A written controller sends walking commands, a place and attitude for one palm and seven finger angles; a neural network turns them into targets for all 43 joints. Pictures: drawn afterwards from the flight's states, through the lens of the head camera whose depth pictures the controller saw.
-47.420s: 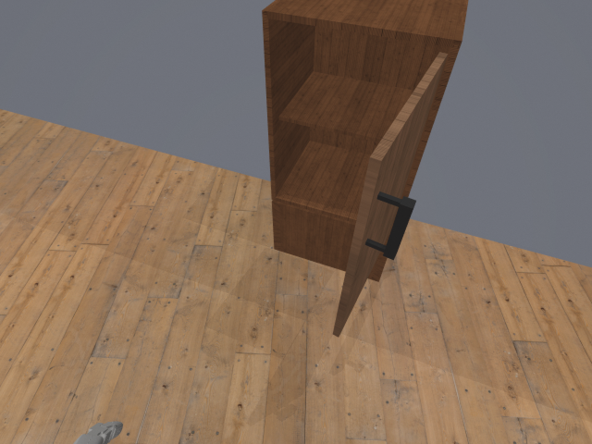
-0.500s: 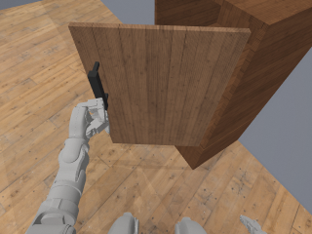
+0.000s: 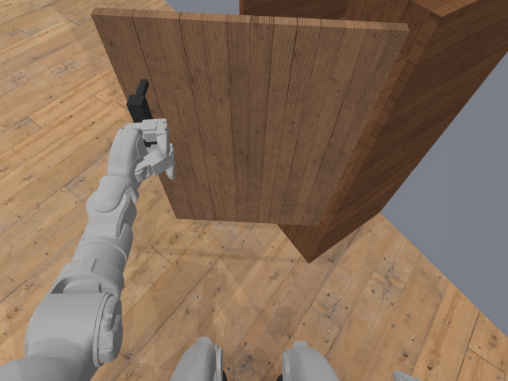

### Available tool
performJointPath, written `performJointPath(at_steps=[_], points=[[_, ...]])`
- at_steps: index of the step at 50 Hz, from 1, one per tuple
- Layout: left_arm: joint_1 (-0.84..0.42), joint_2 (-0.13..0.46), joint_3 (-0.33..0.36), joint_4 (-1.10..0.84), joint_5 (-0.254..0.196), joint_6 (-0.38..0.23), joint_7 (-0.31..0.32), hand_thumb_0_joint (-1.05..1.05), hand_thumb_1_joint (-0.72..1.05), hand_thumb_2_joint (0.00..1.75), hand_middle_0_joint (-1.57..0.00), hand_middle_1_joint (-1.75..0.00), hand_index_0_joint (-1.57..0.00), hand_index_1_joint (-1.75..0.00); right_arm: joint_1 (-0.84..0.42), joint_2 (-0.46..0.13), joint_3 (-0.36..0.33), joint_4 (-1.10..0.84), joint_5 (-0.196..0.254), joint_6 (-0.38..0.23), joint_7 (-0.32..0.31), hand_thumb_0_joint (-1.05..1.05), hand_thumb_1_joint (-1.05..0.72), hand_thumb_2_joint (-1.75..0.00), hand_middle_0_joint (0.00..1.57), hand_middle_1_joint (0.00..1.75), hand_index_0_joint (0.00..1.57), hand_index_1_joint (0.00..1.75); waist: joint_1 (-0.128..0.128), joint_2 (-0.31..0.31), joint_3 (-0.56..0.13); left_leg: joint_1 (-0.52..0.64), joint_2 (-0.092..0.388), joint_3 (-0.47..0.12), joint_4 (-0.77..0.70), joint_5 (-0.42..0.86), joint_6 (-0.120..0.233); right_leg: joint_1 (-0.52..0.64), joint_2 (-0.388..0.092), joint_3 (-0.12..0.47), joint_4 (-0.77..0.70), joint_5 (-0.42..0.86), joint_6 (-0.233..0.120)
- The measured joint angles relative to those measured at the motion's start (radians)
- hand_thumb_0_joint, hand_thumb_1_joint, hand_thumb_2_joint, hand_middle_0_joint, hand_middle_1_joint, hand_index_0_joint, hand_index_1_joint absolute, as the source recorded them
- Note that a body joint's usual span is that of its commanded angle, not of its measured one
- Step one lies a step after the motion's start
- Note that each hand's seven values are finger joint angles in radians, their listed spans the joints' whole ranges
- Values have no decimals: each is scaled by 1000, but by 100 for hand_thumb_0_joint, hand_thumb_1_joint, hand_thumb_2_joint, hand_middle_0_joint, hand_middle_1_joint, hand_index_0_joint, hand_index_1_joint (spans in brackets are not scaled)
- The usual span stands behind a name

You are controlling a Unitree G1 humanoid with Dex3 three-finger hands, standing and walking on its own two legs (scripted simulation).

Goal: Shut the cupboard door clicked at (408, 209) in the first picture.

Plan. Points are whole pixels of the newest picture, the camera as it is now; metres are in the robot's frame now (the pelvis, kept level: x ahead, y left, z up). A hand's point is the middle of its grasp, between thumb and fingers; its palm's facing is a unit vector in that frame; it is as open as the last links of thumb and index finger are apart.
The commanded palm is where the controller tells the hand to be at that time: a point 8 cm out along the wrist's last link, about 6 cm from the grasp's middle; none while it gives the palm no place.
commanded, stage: push the door shut along its arc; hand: left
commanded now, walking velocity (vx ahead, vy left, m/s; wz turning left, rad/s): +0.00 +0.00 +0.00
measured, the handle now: (151, 124) +0.52 +0.17 +0.07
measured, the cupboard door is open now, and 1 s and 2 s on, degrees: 53 41 30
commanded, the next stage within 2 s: pull the fist back off the door in 1.42 s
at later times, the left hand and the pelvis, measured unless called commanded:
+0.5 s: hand (176, 135) +0.50 +0.13 +0.07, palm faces -0.26 -0.97 -0.03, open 3.1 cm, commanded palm +0.50 +0.15 +0.07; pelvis -0.01 +0.01 -0.02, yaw -1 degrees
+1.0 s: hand (208, 108) +0.56 +0.08 +0.07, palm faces -0.36 -0.93 -0.03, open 2.8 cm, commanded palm +0.56 +0.11 +0.07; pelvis +0.00 +0.01 -0.03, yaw -3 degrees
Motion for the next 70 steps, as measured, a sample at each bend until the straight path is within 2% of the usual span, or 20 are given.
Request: performJointPath(at_steps=[8,20,32,37,42,48,56,63,70], points=[[-113,58,31,89,3,2,-41,1,90,90,-130,-150,-132,-150,15,-6,-3,8,-3,-1,1,1,-91,-90,20,30,20,30,-33,-5,-4,-72,6,-7,41,-6,2,-65,5,-7,30,-1,0],[-222,111,39,173,15,27,-81,1,90,90,-130,-150,-131,-150,34,-7,7,16,-7,-3,9,1,-91,-90,20,30,20,30,-65,2,-3,-132,11,-12,74,-11,10,-117,10,-11,46,3,7],[-363,122,-20,228,48,62,-93,1,90,90,-130,-150,-130,-150,43,-5,12,30,-22,-27,17,1,-91,-90,20,30,20,30,-102,14,1,-205,8,-20,107,-15,16,-181,8,-18,67,3,12],[-417,120,29,264,69,84,-95,1,90,90,-130,-150,-130,-150,47,-6,21,19,-27,-27,21,1,-91,-90,20,30,20,30,-134,22,-3,-221,18,-9,115,-24,19,-204,16,-6,75,0,14],[-448,169,109,287,106,97,-86,1,90,90,-130,-150,-130,-150,66,-5,27,-10,-33,-21,26,1,-91,-90,20,30,20,30,-165,31,-5,-241,32,4,130,-37,17,-234,29,8,92,-6,12],[-459,212,111,284,116,105,-133,-2,85,89,-129,-150,-129,-150,95,2,29,-1,-32,0,27,1,-91,-90,20,30,20,30,-159,34,3,-253,39,5,140,-47,11,-250,36,10,107,-16,6],[-505,231,59,293,92,158,-179,-3,84,90,-130,-150,-131,-150,91,0,27,26,-34,-11,13,1,-91,-90,20,30,20,30,-151,27,8,-265,37,-19,140,-41,0,-252,36,-13,102,-16,-5],[-576,236,-2,319,86,181,-185,0,89,93,-130,-150,-131,-150,58,-15,19,45,-42,-52,1,1,-91,-90,20,30,20,30,-160,19,11,-298,34,-42,158,-38,-6,-273,35,-36,111,-16,-12],[-634,225,-35,329,89,197,-178,3,97,99,-130,-150,-130,-150,33,-19,17,65,-51,-79,-4,0,-91,-90,20,30,20,30,-166,17,11,-334,31,-48,182,-40,-4,-305,31,-41,134,-21,-12]])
